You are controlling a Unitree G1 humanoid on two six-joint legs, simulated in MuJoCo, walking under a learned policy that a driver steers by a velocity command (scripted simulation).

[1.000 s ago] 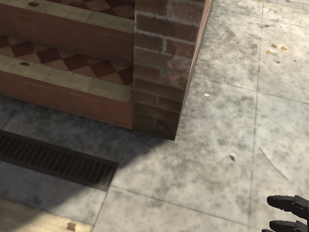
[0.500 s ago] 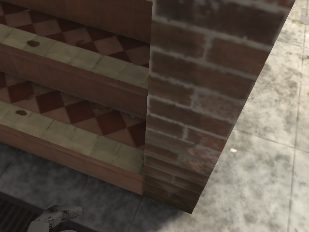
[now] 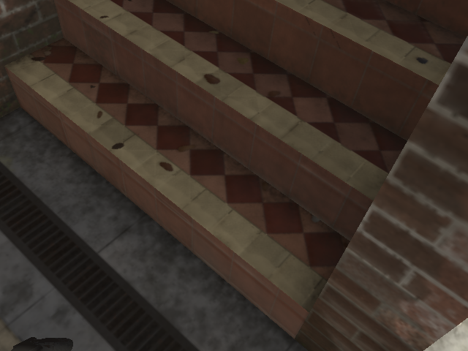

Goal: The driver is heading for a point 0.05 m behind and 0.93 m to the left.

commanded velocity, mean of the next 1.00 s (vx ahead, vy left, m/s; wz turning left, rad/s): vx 0.65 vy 0.18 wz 0.98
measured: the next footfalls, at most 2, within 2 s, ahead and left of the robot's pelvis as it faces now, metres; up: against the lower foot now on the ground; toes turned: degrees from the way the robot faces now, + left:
right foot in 0.10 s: +0.07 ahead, -0.10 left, +0.00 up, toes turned +8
left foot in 0.50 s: +0.06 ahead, +0.38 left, +0.00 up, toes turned +29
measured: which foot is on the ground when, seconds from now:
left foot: down 0.00-0.10, up 0.12-0.48, down 0.50-0.94, up 0.96-1.00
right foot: up 0.00-0.08, down 0.10-0.48, up 0.50-0.92, down 0.94-1.00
